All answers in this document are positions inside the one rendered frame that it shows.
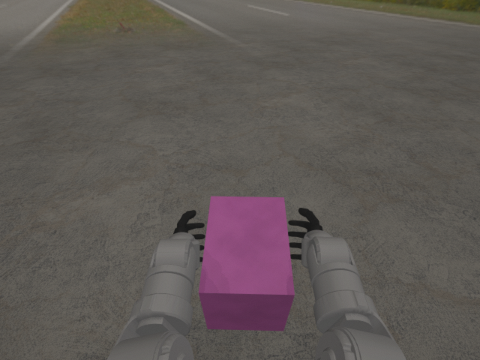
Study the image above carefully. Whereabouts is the carton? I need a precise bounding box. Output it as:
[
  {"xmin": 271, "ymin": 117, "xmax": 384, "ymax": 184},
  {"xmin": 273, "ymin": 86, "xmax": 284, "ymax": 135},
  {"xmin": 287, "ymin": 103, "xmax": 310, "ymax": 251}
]
[{"xmin": 199, "ymin": 196, "xmax": 295, "ymax": 331}]

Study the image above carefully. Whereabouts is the left robot forearm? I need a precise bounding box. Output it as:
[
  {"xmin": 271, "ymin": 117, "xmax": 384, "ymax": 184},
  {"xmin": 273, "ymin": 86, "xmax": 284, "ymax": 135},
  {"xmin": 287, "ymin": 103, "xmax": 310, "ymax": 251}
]
[{"xmin": 111, "ymin": 232, "xmax": 200, "ymax": 352}]

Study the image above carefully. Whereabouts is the robot right upper arm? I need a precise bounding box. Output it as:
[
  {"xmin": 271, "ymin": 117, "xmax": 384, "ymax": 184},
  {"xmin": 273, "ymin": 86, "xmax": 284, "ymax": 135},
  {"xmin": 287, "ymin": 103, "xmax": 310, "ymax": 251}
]
[{"xmin": 315, "ymin": 326, "xmax": 406, "ymax": 360}]

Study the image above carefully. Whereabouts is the robot left upper arm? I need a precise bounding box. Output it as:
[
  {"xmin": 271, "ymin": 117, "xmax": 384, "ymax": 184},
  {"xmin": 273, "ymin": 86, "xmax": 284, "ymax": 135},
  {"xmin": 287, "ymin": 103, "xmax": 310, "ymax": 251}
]
[{"xmin": 107, "ymin": 331, "xmax": 194, "ymax": 360}]

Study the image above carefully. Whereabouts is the robot left hand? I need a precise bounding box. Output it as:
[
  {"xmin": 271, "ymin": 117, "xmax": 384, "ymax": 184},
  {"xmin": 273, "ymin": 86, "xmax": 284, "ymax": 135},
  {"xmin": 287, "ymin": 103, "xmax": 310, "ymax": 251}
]
[{"xmin": 173, "ymin": 210, "xmax": 205, "ymax": 262}]

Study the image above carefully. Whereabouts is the robot right hand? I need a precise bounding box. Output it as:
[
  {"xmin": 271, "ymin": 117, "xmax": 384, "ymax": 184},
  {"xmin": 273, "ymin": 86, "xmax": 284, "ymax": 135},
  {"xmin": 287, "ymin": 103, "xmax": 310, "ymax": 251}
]
[{"xmin": 288, "ymin": 208, "xmax": 323, "ymax": 260}]

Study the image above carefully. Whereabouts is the right robot forearm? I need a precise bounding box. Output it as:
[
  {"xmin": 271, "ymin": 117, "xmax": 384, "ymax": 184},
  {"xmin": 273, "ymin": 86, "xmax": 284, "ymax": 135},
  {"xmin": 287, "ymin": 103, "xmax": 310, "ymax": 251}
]
[{"xmin": 301, "ymin": 230, "xmax": 397, "ymax": 344}]

